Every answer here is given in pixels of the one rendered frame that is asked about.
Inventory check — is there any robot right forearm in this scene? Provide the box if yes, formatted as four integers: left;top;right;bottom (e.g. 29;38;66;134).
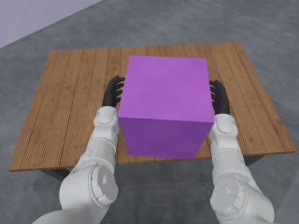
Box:
209;113;263;194

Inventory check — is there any right robot hand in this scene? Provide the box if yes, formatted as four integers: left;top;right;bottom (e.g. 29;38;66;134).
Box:
209;79;231;116

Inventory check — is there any robot right upper arm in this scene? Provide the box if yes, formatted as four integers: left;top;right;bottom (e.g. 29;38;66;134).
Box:
210;176;279;224

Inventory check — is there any table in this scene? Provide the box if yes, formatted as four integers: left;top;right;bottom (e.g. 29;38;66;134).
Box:
7;41;297;182

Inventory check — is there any robot left upper arm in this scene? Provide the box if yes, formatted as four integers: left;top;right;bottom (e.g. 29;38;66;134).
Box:
32;164;119;224

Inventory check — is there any robot left forearm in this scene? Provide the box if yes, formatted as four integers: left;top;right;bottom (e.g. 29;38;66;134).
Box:
59;106;120;199

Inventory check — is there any carton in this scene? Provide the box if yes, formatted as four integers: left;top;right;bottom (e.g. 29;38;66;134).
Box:
117;55;215;160

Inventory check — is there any left robot hand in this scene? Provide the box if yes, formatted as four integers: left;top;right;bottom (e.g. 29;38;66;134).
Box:
102;76;125;108

